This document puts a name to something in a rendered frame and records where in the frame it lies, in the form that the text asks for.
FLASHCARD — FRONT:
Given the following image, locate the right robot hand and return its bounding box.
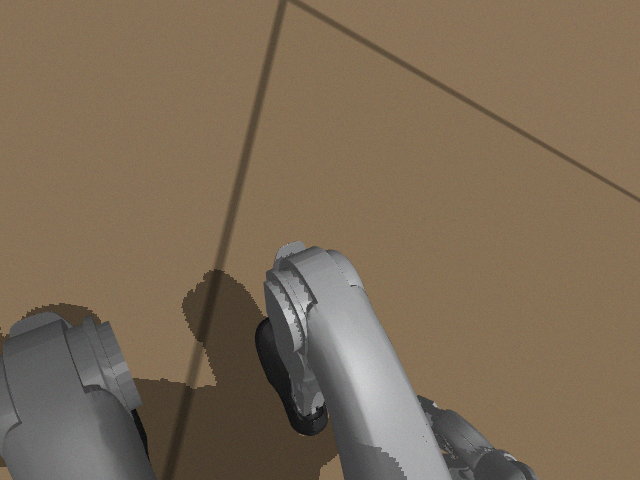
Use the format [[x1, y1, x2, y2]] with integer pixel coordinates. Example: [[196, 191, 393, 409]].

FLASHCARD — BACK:
[[417, 395, 496, 480]]

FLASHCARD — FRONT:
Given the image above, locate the left robot foot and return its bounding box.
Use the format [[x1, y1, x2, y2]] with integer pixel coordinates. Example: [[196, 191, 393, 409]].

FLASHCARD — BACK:
[[131, 409, 153, 469]]

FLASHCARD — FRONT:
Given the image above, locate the right robot foot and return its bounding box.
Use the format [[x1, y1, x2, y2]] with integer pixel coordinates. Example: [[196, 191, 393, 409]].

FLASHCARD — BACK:
[[255, 317, 328, 436]]

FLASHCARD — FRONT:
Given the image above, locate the right robot arm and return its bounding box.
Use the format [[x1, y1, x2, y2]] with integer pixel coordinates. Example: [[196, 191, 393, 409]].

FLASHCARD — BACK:
[[473, 449, 539, 480]]

